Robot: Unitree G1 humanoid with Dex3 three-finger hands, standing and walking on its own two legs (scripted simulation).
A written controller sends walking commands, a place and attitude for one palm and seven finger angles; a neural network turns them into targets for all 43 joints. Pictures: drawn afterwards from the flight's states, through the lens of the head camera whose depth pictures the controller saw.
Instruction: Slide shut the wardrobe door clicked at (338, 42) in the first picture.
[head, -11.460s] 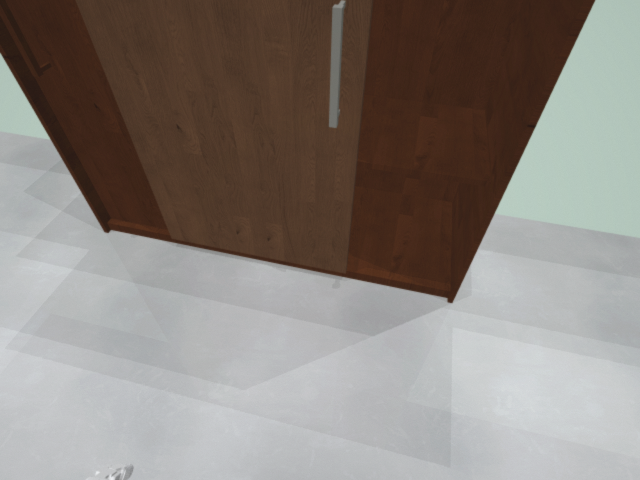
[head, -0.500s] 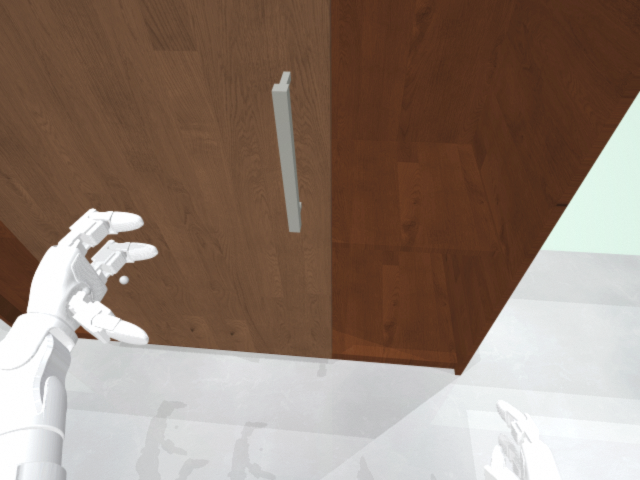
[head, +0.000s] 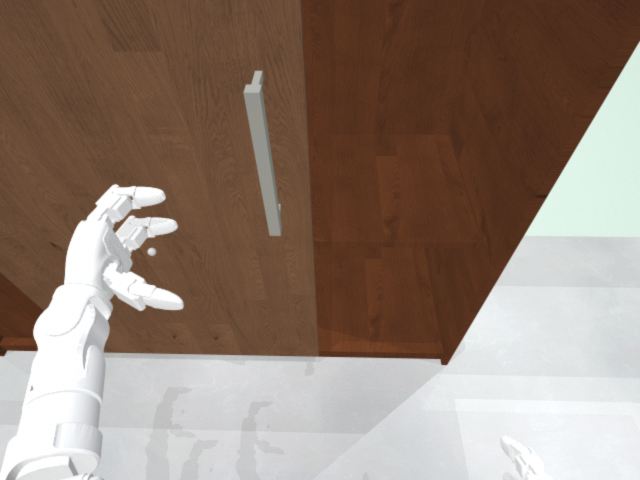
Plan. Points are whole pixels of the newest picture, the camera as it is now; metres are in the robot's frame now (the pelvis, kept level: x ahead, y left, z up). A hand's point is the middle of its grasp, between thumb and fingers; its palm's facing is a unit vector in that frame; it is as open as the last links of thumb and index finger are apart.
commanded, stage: move the hooked fingers beside the handle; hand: left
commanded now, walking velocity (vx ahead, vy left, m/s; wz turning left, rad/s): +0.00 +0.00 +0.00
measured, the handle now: (267, 163) +0.54 +0.11 +0.09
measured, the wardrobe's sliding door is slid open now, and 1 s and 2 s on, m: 0.40 0.40 0.40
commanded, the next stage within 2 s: feel for the door with the fingertips in 1.68 s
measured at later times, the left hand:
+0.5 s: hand (190, 214) +0.42 +0.19 +0.11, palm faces +0.00 -1.00 -0.01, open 14.0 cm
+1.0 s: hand (227, 187) +0.48 +0.16 +0.10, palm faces +0.01 -1.00 +0.00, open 14.0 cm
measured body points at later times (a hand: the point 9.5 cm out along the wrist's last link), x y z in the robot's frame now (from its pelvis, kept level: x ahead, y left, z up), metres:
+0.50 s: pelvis +0.00 +0.01 +0.00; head +0.04 +0.00 +0.44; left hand +0.41 +0.25 +0.11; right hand +0.08 -0.25 -0.12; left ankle +0.00 +0.11 -0.73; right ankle -0.02 -0.11 -0.73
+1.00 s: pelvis -0.01 +0.01 -0.01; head +0.06 +0.00 +0.43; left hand +0.47 +0.21 +0.11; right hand +0.01 -0.25 -0.14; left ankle +0.00 +0.11 -0.73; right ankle -0.02 -0.11 -0.73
